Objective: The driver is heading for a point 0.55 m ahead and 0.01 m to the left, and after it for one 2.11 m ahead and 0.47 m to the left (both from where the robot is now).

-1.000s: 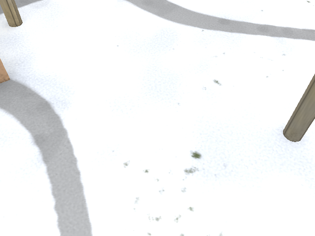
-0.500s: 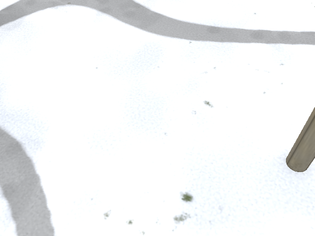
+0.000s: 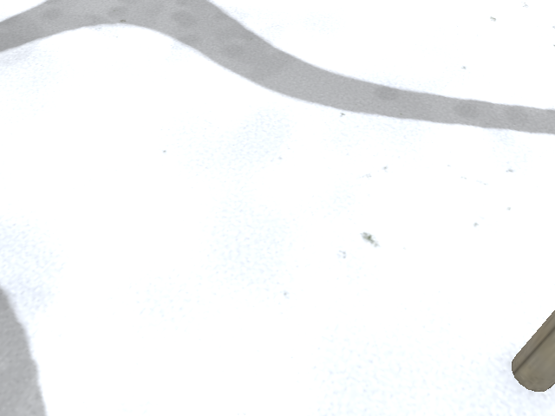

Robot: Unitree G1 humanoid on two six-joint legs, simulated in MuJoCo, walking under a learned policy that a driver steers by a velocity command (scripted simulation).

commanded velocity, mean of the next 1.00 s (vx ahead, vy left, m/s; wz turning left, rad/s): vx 0.25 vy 0.00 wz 0.00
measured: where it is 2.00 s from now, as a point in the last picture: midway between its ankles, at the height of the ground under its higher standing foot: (284, 396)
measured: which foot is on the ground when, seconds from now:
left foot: down 0.00-0.36, up 0.38-0.58, down 0.60-1.00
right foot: up 0.00-0.10, down 0.12-0.62, up 0.64-1.00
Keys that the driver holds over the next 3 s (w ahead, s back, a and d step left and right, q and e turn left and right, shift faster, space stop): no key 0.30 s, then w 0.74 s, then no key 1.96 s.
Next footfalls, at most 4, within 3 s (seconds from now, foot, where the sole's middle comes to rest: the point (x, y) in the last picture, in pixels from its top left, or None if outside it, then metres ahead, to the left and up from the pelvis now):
0.12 right None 0.04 -0.13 -0.77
0.60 left None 0.20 0.12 -0.77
1.12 right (334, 386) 0.56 -0.11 -0.77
1.50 left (235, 374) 0.58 0.13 -0.77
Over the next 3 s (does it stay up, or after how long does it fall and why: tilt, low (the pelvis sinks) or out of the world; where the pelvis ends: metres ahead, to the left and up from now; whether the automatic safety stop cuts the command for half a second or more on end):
stays up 0.53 0.00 0.01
